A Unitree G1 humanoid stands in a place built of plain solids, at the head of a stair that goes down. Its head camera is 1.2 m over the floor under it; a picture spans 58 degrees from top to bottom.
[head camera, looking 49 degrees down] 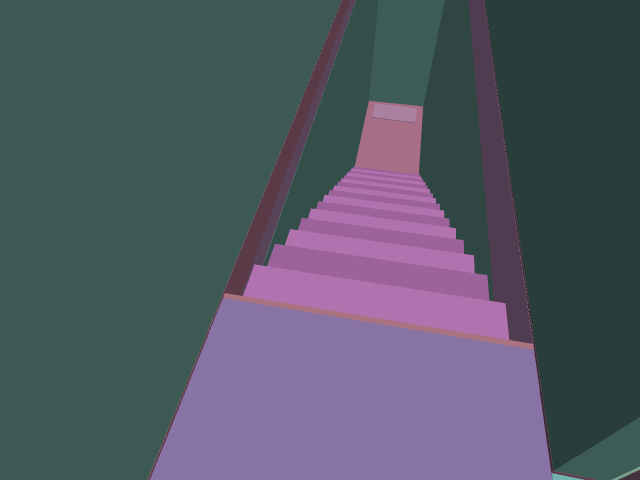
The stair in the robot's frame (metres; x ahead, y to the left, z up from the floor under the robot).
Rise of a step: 0.18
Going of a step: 0.27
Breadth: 0.98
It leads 11 degrees to the right of straight ahead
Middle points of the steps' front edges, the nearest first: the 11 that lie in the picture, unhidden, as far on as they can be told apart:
0.72 -0.17 0.00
0.98 -0.22 -0.18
1.24 -0.27 -0.36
1.51 -0.32 -0.54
1.77 -0.37 -0.73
2.03 -0.42 -0.91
2.29 -0.47 -1.09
2.56 -0.52 -1.27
2.82 -0.57 -1.45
3.08 -0.62 -1.64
3.35 -0.67 -1.82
